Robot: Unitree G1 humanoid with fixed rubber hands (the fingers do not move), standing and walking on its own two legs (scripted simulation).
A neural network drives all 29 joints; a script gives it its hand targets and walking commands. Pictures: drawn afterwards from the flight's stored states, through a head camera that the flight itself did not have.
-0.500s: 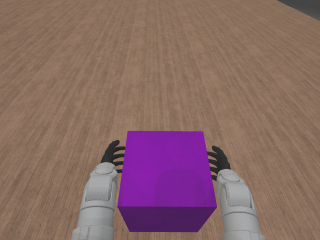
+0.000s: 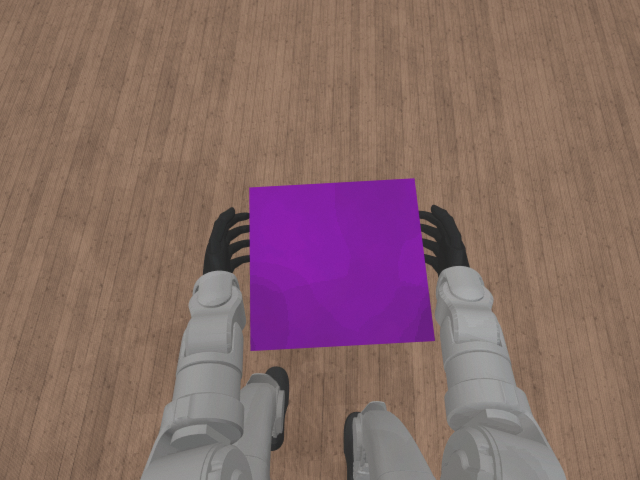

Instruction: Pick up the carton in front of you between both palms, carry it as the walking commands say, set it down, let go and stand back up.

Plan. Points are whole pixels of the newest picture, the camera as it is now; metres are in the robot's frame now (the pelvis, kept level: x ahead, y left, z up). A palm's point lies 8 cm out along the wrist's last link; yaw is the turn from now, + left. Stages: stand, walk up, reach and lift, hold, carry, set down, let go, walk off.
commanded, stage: set down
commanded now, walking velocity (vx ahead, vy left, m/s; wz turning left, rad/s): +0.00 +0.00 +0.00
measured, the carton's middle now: (334, 277) +0.38 +0.00 -0.15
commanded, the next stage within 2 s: none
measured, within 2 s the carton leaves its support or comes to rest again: neither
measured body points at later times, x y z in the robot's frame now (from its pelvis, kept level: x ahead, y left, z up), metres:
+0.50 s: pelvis -0.02 -0.03 -0.13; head +0.22 -0.01 +0.25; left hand +0.41 +0.16 -0.22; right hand +0.45 -0.14 -0.21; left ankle +0.11 +0.10 -0.68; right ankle +0.01 -0.13 -0.68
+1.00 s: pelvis -0.05 -0.02 -0.24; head +0.27 -0.01 +0.07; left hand +0.42 +0.18 -0.38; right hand +0.50 -0.11 -0.37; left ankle +0.11 +0.11 -0.68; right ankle +0.01 -0.13 -0.68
